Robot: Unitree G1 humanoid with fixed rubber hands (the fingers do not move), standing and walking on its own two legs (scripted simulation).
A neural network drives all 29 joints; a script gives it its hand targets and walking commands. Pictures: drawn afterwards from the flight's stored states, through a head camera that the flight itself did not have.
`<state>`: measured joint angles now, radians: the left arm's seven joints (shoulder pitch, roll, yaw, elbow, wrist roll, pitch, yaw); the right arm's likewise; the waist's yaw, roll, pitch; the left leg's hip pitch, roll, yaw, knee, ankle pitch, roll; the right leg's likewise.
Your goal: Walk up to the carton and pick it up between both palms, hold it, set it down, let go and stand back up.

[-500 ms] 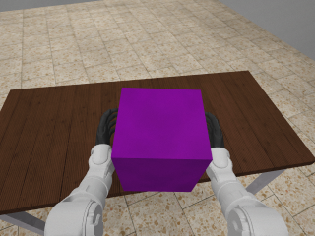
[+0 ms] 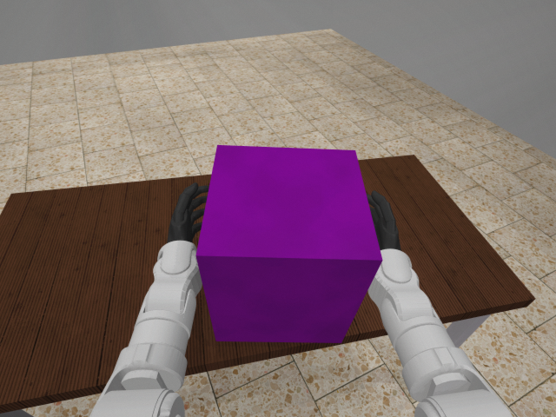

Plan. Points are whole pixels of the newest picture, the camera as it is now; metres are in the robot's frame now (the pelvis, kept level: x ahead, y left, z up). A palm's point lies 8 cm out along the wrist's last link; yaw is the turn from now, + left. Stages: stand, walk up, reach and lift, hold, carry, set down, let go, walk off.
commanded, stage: reach and lift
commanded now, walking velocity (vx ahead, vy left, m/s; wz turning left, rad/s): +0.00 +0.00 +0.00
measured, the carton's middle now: (282, 249) +0.37 +0.01 +0.06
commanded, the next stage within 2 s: hold in 1.48 s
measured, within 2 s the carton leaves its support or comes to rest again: neither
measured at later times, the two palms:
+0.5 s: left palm (174, 222) +0.35 +0.16 +0.14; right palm (395, 244) +0.33 -0.14 +0.12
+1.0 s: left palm (170, 215) +0.34 +0.16 +0.16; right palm (398, 230) +0.33 -0.14 +0.15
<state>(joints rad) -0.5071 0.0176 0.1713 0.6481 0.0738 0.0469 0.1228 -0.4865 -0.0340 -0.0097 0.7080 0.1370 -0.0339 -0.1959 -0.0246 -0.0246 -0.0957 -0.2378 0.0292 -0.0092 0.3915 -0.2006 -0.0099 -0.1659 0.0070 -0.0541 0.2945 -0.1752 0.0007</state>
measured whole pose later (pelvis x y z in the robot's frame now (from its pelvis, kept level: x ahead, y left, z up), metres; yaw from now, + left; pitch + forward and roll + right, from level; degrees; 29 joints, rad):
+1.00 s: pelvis -0.02 +0.00 +0.00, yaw +1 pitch -6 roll -1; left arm -0.53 -0.03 0.26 0.24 0.25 0.53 0.03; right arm -0.55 -0.02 -0.03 0.54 0.16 0.27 -0.18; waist -0.08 -0.06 -0.02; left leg -0.07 0.01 -0.02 0.35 -0.18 0.00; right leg -0.01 0.00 -0.05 0.27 -0.16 0.01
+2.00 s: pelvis -0.03 +0.00 +0.00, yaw +0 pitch -7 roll -1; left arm -0.61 -0.02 0.30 0.21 0.27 0.65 0.01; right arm -0.66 -0.02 -0.06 0.56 0.18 0.36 -0.19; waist -0.07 -0.05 -0.03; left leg -0.07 0.01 -0.03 0.35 -0.16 0.00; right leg -0.01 0.00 -0.04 0.28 -0.15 0.01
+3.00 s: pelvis -0.02 +0.00 +0.00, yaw +1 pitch -7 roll -1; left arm -0.58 -0.03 0.30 0.15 0.29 0.66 0.00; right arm -0.63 -0.03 -0.02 0.52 0.20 0.35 -0.20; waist -0.08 -0.05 -0.01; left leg -0.06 0.01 -0.03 0.35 -0.17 0.00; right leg 0.01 0.00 -0.04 0.27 -0.15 0.01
